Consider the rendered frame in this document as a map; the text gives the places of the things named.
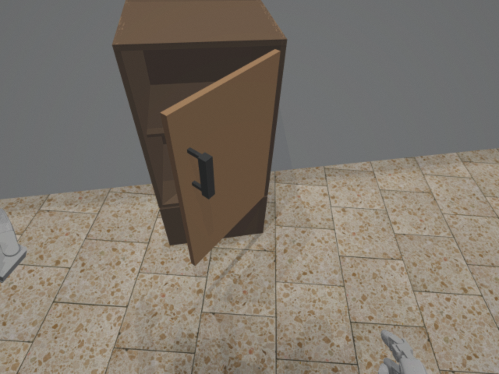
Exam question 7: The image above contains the cupboard door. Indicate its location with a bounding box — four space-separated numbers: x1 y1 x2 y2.
160 49 281 266

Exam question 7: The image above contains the robot left hand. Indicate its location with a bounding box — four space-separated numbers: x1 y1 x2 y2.
0 208 27 283

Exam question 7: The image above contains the robot right hand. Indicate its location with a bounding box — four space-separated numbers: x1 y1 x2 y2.
378 330 427 374

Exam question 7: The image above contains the handle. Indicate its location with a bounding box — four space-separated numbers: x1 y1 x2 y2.
187 147 215 199

